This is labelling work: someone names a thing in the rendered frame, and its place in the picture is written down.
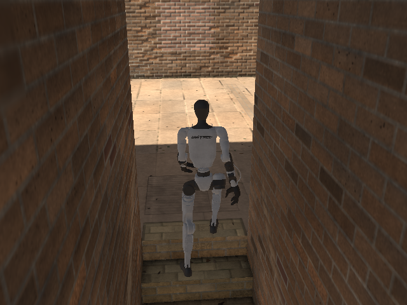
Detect stairs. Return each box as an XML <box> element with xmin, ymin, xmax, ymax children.
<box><xmin>141</xmin><ymin>236</ymin><xmax>254</xmax><ymax>305</ymax></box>

